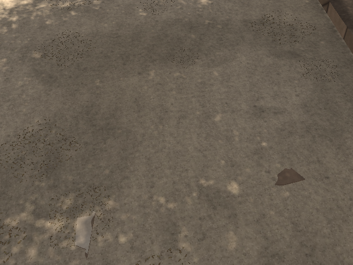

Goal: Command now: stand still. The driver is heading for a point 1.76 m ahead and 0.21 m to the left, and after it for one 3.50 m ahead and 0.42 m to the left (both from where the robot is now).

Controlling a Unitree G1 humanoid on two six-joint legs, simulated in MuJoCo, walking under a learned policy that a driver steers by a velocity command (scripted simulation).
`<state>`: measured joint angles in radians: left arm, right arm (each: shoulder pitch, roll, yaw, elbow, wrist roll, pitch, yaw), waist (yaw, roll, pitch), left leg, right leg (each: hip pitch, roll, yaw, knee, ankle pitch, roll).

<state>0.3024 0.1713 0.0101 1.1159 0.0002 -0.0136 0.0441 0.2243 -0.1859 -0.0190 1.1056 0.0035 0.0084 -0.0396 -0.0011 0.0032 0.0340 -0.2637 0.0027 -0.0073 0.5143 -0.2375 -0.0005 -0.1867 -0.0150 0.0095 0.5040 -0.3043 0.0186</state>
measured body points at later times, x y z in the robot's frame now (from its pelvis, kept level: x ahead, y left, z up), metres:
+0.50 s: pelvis +0.10 +0.01 -0.02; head +0.12 +0.02 +0.43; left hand +0.00 +0.24 -0.16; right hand +0.17 -0.23 -0.15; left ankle +0.08 +0.12 -0.66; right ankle -0.02 -0.13 -0.74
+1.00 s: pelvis +0.35 +0.12 +0.01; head +0.36 +0.13 +0.46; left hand +0.53 +0.37 -0.10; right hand +0.30 -0.12 -0.13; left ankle +0.30 +0.19 -0.74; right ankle +0.51 -0.06 -0.66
